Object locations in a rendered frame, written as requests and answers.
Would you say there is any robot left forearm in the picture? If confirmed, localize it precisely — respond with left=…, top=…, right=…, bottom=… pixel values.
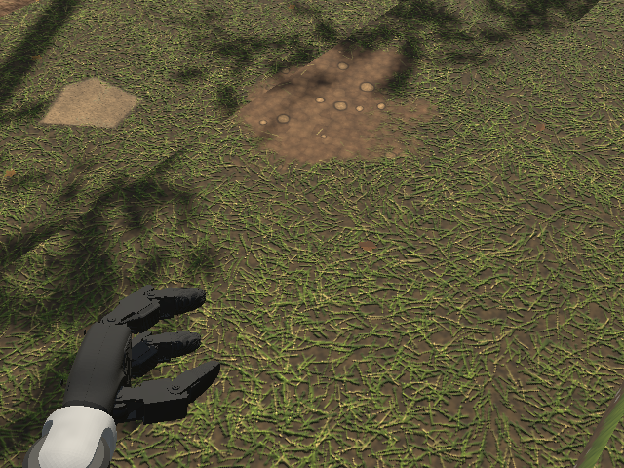
left=22, top=406, right=117, bottom=468

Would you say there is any left robot hand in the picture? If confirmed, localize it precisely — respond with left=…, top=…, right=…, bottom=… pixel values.
left=60, top=285, right=220, bottom=426

